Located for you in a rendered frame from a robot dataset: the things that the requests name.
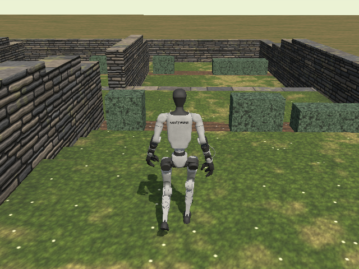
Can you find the right robot shin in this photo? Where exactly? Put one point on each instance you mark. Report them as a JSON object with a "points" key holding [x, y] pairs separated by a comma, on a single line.
{"points": [[188, 199]]}

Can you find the right robot hand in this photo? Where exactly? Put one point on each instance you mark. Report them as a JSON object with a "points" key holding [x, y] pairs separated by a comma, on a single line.
{"points": [[210, 168]]}

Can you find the robot right forearm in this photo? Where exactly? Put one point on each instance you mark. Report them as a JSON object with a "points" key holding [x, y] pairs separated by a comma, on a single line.
{"points": [[206, 151]]}

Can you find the robot left forearm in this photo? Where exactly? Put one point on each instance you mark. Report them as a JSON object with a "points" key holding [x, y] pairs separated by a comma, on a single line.
{"points": [[152, 148]]}

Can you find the robot head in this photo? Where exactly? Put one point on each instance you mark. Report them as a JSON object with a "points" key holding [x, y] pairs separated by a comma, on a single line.
{"points": [[179, 97]]}

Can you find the robot right upper arm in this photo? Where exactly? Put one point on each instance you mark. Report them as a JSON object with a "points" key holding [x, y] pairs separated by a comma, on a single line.
{"points": [[199, 128]]}

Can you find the robot left upper arm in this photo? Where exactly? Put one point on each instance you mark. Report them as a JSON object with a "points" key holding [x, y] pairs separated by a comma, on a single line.
{"points": [[159, 126]]}

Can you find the left robot hand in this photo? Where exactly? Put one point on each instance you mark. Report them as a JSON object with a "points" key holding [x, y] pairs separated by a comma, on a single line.
{"points": [[153, 158]]}

